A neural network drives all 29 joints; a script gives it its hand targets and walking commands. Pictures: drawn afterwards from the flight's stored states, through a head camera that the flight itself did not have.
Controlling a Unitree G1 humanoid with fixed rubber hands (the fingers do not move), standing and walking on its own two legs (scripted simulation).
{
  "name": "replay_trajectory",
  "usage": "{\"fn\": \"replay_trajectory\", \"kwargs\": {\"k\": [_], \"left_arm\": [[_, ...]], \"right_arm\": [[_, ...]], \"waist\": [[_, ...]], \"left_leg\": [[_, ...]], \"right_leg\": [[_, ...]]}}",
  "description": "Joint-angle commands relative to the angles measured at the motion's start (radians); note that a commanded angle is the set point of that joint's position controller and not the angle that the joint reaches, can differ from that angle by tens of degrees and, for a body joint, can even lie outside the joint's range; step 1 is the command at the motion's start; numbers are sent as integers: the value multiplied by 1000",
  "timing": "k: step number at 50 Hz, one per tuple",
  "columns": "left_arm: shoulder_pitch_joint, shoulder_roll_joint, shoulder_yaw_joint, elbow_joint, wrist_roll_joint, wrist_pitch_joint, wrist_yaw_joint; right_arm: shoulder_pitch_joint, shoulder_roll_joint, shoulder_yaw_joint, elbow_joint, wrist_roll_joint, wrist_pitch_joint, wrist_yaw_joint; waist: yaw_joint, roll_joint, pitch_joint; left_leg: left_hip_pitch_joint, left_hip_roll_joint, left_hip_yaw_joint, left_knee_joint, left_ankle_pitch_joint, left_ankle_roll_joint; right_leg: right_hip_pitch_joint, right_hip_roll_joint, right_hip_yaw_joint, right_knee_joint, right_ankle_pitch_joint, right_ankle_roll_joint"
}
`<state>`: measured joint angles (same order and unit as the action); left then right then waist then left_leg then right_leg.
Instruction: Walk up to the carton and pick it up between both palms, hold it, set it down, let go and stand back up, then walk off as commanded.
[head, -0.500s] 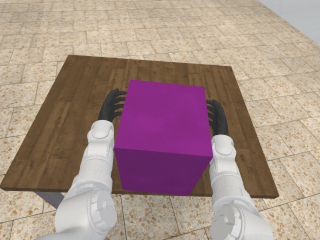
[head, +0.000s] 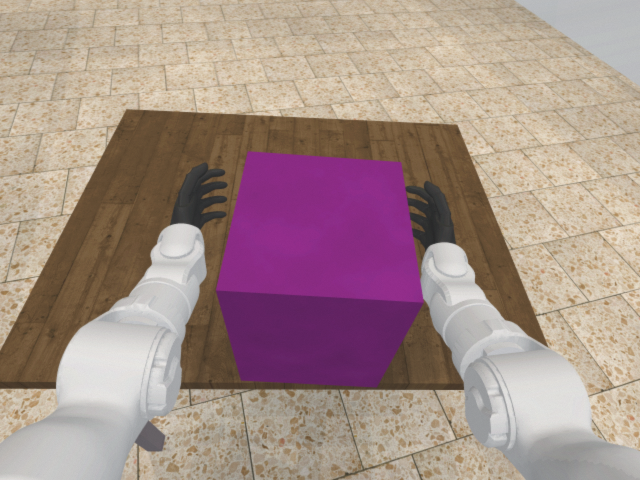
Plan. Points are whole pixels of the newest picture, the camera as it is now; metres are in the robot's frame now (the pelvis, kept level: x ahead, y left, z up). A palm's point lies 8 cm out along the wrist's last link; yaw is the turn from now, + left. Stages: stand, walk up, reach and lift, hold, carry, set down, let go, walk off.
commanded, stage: set down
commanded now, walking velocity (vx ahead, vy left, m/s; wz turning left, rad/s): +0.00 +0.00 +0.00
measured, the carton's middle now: (316, 277) +0.39 +0.02 +0.02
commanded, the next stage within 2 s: none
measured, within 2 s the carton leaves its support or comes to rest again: neither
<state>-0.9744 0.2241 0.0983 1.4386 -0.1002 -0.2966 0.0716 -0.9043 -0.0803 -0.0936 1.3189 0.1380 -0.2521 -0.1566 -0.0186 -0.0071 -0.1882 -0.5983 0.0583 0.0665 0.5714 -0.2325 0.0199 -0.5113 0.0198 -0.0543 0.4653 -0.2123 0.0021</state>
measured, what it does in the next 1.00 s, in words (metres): stands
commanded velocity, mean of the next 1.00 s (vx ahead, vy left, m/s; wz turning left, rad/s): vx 0.00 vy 0.00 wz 0.00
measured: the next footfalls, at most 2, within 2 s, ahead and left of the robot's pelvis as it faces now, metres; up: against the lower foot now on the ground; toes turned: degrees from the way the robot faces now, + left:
none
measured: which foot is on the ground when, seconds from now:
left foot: down 0.00-1.00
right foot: down 0.00-1.00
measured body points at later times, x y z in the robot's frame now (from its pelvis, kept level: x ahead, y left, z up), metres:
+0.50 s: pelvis -0.03 -0.01 +0.00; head -0.01 +0.01 +0.45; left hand +0.37 +0.21 +0.05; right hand +0.37 -0.17 +0.05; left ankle +0.02 +0.10 -0.73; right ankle +0.00 -0.12 -0.73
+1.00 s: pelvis -0.01 +0.00 +0.01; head -0.02 +0.02 +0.46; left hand +0.30 +0.22 +0.04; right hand +0.30 -0.18 +0.04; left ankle +0.01 +0.10 -0.73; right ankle +0.00 -0.12 -0.73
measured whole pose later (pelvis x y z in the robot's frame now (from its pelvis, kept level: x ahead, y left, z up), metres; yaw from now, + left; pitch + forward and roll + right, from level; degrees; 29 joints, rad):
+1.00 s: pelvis -0.01 +0.00 +0.01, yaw +1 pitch -1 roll -1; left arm -0.23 0.25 0.00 0.65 -0.19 -0.15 -0.01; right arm -0.18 -0.12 0.02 0.64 0.22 -0.18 -0.12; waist 0.01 -0.03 -0.02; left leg -0.23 0.02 0.05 0.44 -0.19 0.02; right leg -0.17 0.00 -0.02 0.39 -0.20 0.00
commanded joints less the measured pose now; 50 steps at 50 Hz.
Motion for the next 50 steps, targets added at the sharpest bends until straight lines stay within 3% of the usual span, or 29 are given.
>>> {"fn": "replay_trajectory", "kwargs": {"k": [1, 3, 7, 11, 15, 17, 18, 19, 20, 21, 22, 23, 24, 25, 27, 28, 29, 30, 32, 33, 36, 37, 40, 41, 42, 44, 45, 47, 50], "left_arm": [[-317, 121, -66, -68, -42, -52, -38], [-256, 122, -89, -96, -63, -54, -52], [-234, 142, -117, -192, -102, -62, -69], [-210, 170, -118, -273, -111, -72, -77], [-278, 199, -129, -386, -173, -102, -69], [-130, 191, -132, -420, -178, -93, -76], [-300, 224, -128, -327, -183, -84, -83], [-89, 205, -114, -382, -161, -75, -85], [-100, 213, -90, -380, -146, -72, -91], [-193, 224, -111, -353, -163, -61, -98], [-9, 197, -102, -421, -143, -53, -96], [-176, 205, -122, -380, -169, -51, -102], [41, 185, -88, -468, -132, -42, -98], [-150, 222, -92, -392, -146, -38, -98], [47, 166, -99, -455, -122, -13, -101], [-107, 197, -87, -392, -129, -3, -103], [85, 173, -97, -493, -125, 5, -96], [-14, 185, -99, -459, -132, 7, -99], [133, 137, -116, -560, -119, 19, -93], [3, 169, -94, -515, -117, 22, -92], [174, 139, -105, -672, -115, 36, -81], [107, 155, -103, -662, -123, 40, -79], [263, 158, -74, -751, -99, 49, -71], [118, 176, -91, -714, -132, 53, -71], [357, 143, -75, -822, -109, 48, -64], [335, 149, -68, -837, -109, 66, -74], [377, 145, -73, -869, -109, 77, -73], [526, 120, -59, -964, -86, 98, -88], [598, 125, -57, -1055, -86, 139, -92]], "right_arm": [[-303, -174, 81, -73, 102, -67, 3], [-237, -193, 106, -46, 137, -99, 5], [-251, -207, 182, -136, 207, -120, 24], [-207, -203, 188, -206, 221, -125, 29], [-262, -205, 157, -331, 187, -99, 36], [-125, -185, 172, -406, 190, -90, 32], [-288, -183, 148, -364, 175, -61, 28], [-69, -174, 165, -372, 181, -58, 32], [-95, -168, 180, -408, 182, -62, 24], [-169, -181, 137, -371, 165, -41, 18], [13, -162, 160, -410, 174, -52, 18], [-156, -173, 126, -410, 156, -39, 9], [54, -149, 147, -441, 157, -51, 10], [-111, -163, 113, -410, 132, -33, 8], [60, -135, 134, -433, 146, -31, 7], [-83, -156, 91, -399, 113, -13, -1], [102, -143, 101, -472, 130, -19, 1], [11, -135, 102, -474, 125, -16, -3], [145, -122, 96, -528, 131, -20, 6], [30, -124, 85, -502, 111, -6, 6], [187, -131, 70, -605, 97, 1, 20], [128, -132, 64, -605, 93, 13, 20], [294, -118, 77, -694, 81, 19, 31], [158, -130, 48, -685, 62, 40, 32], [390, -113, 67, -719, 75, 27, 41], [355, -120, 75, -759, 70, 28, 38], [399, -116, 67, -793, 73, 31, 37], [533, -120, 93, -832, 77, 13, 36], [597, -123, 92, -939, 78, 27, 36]], "waist": [[-15, 71, -489], [-27, 84, -485], [2, 75, -519], [7, 93, -524], [-2, 76, -607], [0, 46, -598], [-4, 58, -567], [3, 45, -505], [28, 21, -510], [-12, 31, -480], [3, 34, -453], [-22, 21, -449], [0, 20, -415], [-8, 25, -398], [-3, 29, -300], [-12, 32, -276], [-11, 24, -273], [-9, 39, -269], [-21, 51, -225], [-6, 60, -237], [-7, 56, -212], [-4, 68, -205], [16, 61, -195], [-3, 64, -203], [8, 51, -187], [25, 50, -180], [12, 59, -168], [29, 60, -133], [35, 68, -65]], "left_leg": [[333, -50, -30, 41, 500, -93], [399, -49, -43, 52, 552, -103], [437, -47, -53, 62, 576, -102], [394, -56, -46, 41, 461, -94], [333, -59, -45, 30, 320, -78], [344, -66, -47, 16, 312, -62], [255, -73, -38, 14, 197, -51], [307, -69, -47, -13, 216, -48], [321, -77, -42, -13, 228, -47], [269, -77, -49, -19, 156, -47], [338, -71, -54, -38, 205, -49], [297, -77, -50, -28, 143, -51], [352, -68, -60, -42, 205, -52], [312, -76, -50, -43, 115, -45], [363, -68, -59, -73, 142, -47], [313, -73, -47, -87, 65, -44], [375, -65, -61, -97, 108, -45], [350, -74, -44, -96, 82, -43], [404, -66, -63, -111, 122, -55], [378, -69, -53, -109, 67, -57], [465, -51, -70, -139, 107, -58], [452, -52, -67, -136, 84, -63], [478, -63, -57, -155, 125, -57], [416, -63, -54, -150, 74, -53], [507, -51, -75, -168, 142, -59], [506, -62, -56, -153, 203, -60], [516, -62, -59, -156, 225, -62], [587, -67, -56, -153, 346, -73], [583, -71, -42, -171, 353, -70]], "right_leg": [[130, 38, 3, 30, 408, 12], [80, 44, -10, 27, 411, 10], [31, 43, -11, 14, 367, 5], [37, 27, -2, 17, 286, 11], [62, 18, 10, 29, 184, 0], [125, 9, 20, 22, 223, 6], [78, -6, 28, 28, 106, 13], [130, -6, 25, 10, 136, 9], [149, -7, 38, 2, 155, 17], [109, -12, 34, 0, 77, 15], [157, -6, 29, -10, 120, 11], [101, -7, 25, -9, 50, 17], [164, -3, 30, -20, 108, 10], [104, -7, 33, -23, 22, 14], [175, -6, 34, -46, 48, 3], [134, -5, 35, -56, -40, 4], [197, -3, 32, -66, 12, -1], [182, -6, 38, -64, -17, 5], [212, 4, 28, -71, 35, -6], [181, 3, 35, -71, -31, -4], [230, 17, 24, -87, 28, -16], [207, 16, 27, -84, -12, -17], [301, 15, 35, -97, 37, -16], [256, 10, 40, -87, -20, -14], [315, 19, 25, -100, 56, -18], [317, 19, 40, -99, 84, -17], [329, 20, 43, -102, 109, -21], [375, 26, 38, -119, 188, -16], [379, 22, 44, -138, 178, -17]]}}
